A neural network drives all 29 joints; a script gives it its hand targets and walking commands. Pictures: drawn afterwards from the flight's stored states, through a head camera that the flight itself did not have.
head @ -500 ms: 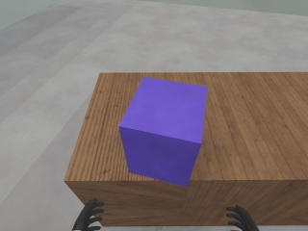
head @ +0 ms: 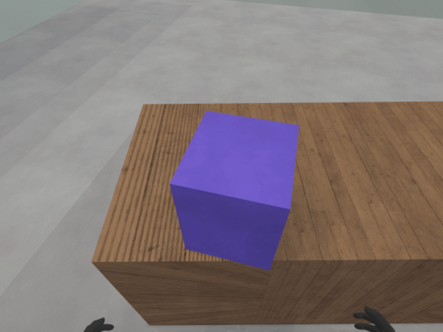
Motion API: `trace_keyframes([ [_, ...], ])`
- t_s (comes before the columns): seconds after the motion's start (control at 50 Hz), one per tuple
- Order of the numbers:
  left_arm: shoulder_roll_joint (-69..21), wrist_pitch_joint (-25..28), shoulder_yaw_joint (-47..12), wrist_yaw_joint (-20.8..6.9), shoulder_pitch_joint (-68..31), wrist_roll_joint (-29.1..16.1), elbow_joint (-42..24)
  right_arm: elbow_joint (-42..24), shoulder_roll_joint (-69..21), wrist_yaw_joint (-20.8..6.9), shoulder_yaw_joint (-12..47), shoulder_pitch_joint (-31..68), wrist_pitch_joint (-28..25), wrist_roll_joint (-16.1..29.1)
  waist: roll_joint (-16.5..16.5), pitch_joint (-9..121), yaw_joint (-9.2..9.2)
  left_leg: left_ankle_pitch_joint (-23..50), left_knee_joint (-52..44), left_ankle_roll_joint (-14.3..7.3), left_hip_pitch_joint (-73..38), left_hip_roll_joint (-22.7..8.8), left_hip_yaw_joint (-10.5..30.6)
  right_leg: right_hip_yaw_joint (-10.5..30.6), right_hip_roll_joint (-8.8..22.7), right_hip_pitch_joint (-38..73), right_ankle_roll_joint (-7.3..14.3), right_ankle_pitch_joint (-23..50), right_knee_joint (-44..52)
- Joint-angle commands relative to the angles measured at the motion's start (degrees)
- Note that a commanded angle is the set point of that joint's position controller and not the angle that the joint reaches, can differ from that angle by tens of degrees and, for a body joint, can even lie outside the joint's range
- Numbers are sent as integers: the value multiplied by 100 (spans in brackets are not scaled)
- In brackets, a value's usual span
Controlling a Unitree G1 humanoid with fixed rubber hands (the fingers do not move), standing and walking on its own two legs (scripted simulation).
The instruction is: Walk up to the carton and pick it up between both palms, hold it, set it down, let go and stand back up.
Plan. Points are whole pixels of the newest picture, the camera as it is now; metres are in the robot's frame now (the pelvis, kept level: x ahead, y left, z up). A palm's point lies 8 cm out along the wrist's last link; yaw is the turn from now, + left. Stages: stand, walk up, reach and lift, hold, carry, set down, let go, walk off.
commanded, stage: stand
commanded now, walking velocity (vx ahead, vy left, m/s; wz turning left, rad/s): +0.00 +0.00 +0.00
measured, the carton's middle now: (238, 191) +0.41 +0.00 +0.00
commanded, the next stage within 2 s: none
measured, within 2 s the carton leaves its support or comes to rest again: neither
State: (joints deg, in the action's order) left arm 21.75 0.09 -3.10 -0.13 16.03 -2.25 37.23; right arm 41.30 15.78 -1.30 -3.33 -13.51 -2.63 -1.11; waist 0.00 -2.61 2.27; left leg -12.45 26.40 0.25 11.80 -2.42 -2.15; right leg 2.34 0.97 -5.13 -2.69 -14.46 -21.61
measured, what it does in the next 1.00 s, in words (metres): stands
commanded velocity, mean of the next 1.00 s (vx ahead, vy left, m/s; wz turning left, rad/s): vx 0.00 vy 0.00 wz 0.00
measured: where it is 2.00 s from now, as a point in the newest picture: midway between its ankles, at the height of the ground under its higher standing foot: outside the picture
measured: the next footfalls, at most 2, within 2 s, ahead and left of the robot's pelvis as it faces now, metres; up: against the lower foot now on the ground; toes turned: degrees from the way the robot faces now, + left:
none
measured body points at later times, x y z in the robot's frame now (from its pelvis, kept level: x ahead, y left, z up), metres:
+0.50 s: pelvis -0.01 +0.00 +0.00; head -0.01 +0.01 +0.45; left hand +0.08 +0.29 -0.11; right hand +0.12 -0.27 -0.10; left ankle +0.02 +0.12 -0.74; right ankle -0.03 -0.15 -0.74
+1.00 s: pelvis -0.01 +0.00 +0.00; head -0.02 +0.01 +0.45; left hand +0.05 +0.30 -0.12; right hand +0.10 -0.27 -0.11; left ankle +0.02 +0.12 -0.74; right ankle -0.03 -0.15 -0.74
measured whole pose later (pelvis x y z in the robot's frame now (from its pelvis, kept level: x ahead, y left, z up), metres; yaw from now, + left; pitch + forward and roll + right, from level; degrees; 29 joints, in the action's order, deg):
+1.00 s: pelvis -0.01 +0.00 +0.00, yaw +0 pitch -3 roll -1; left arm 22.0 0.4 -3.1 -0.3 16.0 -2.2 47.4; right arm 47.2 16.4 -1.2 -3.3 -13.5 -1.8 -0.8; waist -0.8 -1.8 2.3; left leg -11.3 26.4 0.1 12.0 -2.4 -2.1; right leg 2.3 1.0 -5.3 -2.7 -13.4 -21.6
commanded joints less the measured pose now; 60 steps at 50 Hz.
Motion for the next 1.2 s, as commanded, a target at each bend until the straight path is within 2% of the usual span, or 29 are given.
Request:
trace_keyframes([
  [0.0,1012,215,554,13,-67,424,-157,-301,1352,109,-315,198,-32,70,-536,375,-251,1289,-440,-122,-302,-387,527,-25,408,-363,288,950,-106],
  [0.04,939,225,570,19,-1,423,-122,-279,1306,89,-287,177,-56,71,-713,619,-202,1306,-414,-198,-436,-363,476,-52,360,-209,238,734,10],
  [0.06,890,244,559,8,113,419,-124,-332,1323,94,-283,329,-71,51,-557,481,-68,1332,-484,-191,-345,-409,540,35,427,-269,315,652,-32],
  [0.08,879,239,553,9,87,404,-6,-315,1330,85,-273,353,-75,50,-666,512,-160,914,-549,-155,-293,-369,568,32,422,-327,320,521,-80],
  [0.14,901,242,546,8,-22,420,-34,-247,1256,86,-257,401,-76,37,-765,482,-116,853,-571,-184,-287,-457,680,20,442,-337,341,481,-31],
  [0.18,929,231,524,3,-30,419,56,-291,1298,110,-275,336,-85,34,-623,252,-194,1097,-534,-156,-263,-453,602,76,451,-516,355,667,-23],
  [0.22,967,233,529,12,-50,454,108,-151,1359,107,-260,126,-37,48,-567,248,-239,699,-644,-121,-252,-427,657,24,437,-461,350,494,-37],
  [0.28,763,202,471,-13,-1,416,172,-198,1373,136,-286,339,-45,39,-885,120,-167,765,-656,-185,-172,-464,649,68,408,-577,326,393,56],
  [0.32,787,235,432,-25,11,364,200,-104,1464,132,-273,316,-58,39,-514,354,-138,838,-564,-181,-225,-405,527,98,430,-412,337,530,45],
  [0.42,909,214,508,33,-145,382,329,-46,1400,109,-251,300,-56,91,-802,261,-199,1043,-541,-120,-317,-443,529,167,474,-523,377,712,23],
  [0.52,1091,236,530,9,-277,437,404,16,1443,123,-294,317,7,31,-438,-2,-301,491,-738,-80,-82,-379,567,35,444,-508,345,552,47],
  [0.56,936,203,476,-7,-134,367,471,8,1511,108,-295,478,-33,27,-865,185,-157,472,-761,-87,-223,-443,625,18,431,-426,330,415,54],
  [0.62,950,202,497,11,-139,445,601,115,1397,128,-251,244,-33,66,-606,111,-244,247,-864,-126,-281,-482,661,63,433,-496,363,393,69],
  [0.7,997,188,482,14,-52,344,663,90,1506,128,-307,508,-9,27,-892,-205,-160,-333,-974,-135,93,-433,734,116,435,-636,422,272,136],
  [0.72,1068,213,501,21,-247,433,675,179,1374,123,-231,343,8,38,-718,-174,-271,-311,-966,-115,126,-420,680,148,447,-496,392,308,128],
  [0.76,1041,219,500,-6,-103,371,698,205,1485,107,-274,239,8,71,-399,-26,-248,220,-822,-117,-98,-439,737,146,457,-546,416,287,94],
  [0.78,1053,210,475,8,-86,359,767,249,1416,116,-236,229,11,52,-470,-45,-175,-48,-814,-102,-123,-446,672,213,450,-614,397,248,121],
  [0.8,1009,187,483,-12,-1,381,774,222,1453,159,-249,120,-16,66,-815,-78,-283,-279,-949,-43,-144,-460,726,147,420,-645,398,280,81],
  [0.82,892,209,453,9,-1,324,830,279,1514,140,-264,345,-21,53,-737,-61,-152,133,-862,-159,-83,-457,735,221,460,-547,420,346,97],
  [0.86,1006,195,477,26,-57,364,781,307,1488,148,-270,236,-4,44,-538,-99,-232,271,-884,-132,-138,-479,739,174,480,-607,445,349,72],
  [0.88,1021,186,474,29,7,329,820,338,1596,138,-277,402,-13,18,-625,14,-81,608,-753,-130,-210,-488,709,130,485,-496,409,523,134],
  [0.9,1078,186,506,22,-104,378,801,261,1525,140,-255,394,-13,31,-787,76,-196,603,-727,-89,-266,-437,635,147,499,-513,396,639,139],
  [0.94,1108,187,513,22,-81,372,877,320,1425,136,-238,173,-19,86,-561,201,-260,845,-649,-97,-483,-512,596,179,479,-446,372,735,120],
  [0.98,979,194,475,38,-19,307,910,358,1419,152,-193,339,-7,110,-1081,46,-153,630,-866,-135,-197,-515,622,271,467,-389,361,449,135],
  [1.02,1050,163,486,9,-131,355,894,425,1382,130,-187,165,-15,85,-728,-147,-319,95,-903,-94,-114,-458,684,226,457,-535,388,436,200],
  [1.04,980,172,447,24,-150,349,936,419,1363,152,-196,258,12,51,-375,-215,-205,147,-857,-164,-59,-489,737,169,496,-557,399,364,175],
  [1.12,1120,194,499,29,-259,395,997,458,1370,164,-162,291,44,85,-917,-77,-308,142,-962,-94,-49,-423,661,204,496,-474,394,498,121],
  [1.14,1123,180,499,29,-185,378,953,438,1437,182,-196,355,44,54,-801,-184,-186,135,-983,-134,-4,-522,668,217,492,-474,377,380,132],
  [1.18,1049,176,481,-1,-76,370,1031,470,1505,166,-249,313,23,76,-468,10,-203,136,-1015,-125,-242,-543,807,89,426,-479,403,246,70],
])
